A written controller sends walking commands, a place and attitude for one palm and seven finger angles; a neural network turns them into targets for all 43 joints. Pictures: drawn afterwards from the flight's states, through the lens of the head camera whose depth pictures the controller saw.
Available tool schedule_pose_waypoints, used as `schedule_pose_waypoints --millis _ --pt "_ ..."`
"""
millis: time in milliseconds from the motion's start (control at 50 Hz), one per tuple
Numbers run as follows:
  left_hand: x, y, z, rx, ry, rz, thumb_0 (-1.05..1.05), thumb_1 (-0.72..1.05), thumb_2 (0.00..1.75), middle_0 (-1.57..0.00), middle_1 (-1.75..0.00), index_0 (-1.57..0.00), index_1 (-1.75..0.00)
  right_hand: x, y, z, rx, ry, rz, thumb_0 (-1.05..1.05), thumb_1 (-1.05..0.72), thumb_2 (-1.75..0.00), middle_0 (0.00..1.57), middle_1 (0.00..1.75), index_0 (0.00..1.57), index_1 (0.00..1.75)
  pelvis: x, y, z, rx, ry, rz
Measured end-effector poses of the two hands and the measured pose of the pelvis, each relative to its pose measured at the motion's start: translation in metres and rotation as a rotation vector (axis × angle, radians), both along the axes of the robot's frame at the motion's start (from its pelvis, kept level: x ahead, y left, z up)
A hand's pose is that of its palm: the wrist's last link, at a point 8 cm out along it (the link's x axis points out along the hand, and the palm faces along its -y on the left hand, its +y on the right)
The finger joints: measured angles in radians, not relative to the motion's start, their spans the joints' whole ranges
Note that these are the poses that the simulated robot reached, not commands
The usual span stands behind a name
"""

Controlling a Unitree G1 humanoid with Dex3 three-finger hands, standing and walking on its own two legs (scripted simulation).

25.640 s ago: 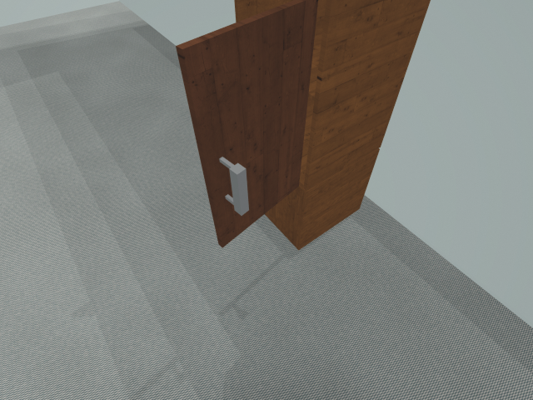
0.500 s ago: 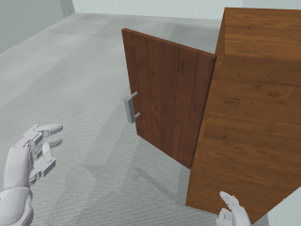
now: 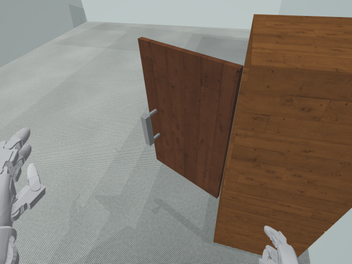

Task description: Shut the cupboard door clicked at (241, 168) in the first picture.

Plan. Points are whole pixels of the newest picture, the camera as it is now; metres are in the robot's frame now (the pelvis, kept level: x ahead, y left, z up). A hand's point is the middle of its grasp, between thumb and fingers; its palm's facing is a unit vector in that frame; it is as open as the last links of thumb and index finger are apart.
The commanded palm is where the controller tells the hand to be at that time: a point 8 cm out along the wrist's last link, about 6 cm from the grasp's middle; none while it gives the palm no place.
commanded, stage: step back with the hand held close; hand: left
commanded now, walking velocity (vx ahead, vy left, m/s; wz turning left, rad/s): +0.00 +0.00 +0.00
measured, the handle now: (152, 127) +0.63 +0.18 -0.09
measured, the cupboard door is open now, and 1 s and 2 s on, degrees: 66 66 66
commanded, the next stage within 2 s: stop stepping back and stand still in 1.50 s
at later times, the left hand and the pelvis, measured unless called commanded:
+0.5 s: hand (30, 186) +0.19 +0.28 +0.17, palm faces +0.38 -0.76 -0.53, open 7.4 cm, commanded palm +0.13 +0.32 +0.17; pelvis -0.02 +0.02 -0.01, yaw -1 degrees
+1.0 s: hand out of the picture +0.11 +0.28 +0.16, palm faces +0.48 -0.76 -0.43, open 7.4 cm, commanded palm +0.05 +0.32 +0.17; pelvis -0.09 +0.02 -0.02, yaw +1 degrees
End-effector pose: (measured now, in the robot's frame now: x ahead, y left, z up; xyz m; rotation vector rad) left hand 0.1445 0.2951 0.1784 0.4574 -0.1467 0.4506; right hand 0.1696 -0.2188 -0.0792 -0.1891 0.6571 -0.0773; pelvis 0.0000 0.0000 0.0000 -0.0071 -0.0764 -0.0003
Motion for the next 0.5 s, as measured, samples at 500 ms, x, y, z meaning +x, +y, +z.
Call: schedule_pose_waypoints --millis 500 --pt "0.002 0.019 0.012 0.166 0.021 -0.077 0.02 0.89 0.90 -0.21 -0.30 -0.22 -0.31 -0.031 -0.012 -0.010 -0.050 0.120 -0.130 0.01 -0.91 -0.90 0.20 0.30 0.20 0.30 -0.018 0.019 -0.007 0.004 0.100 -0.013"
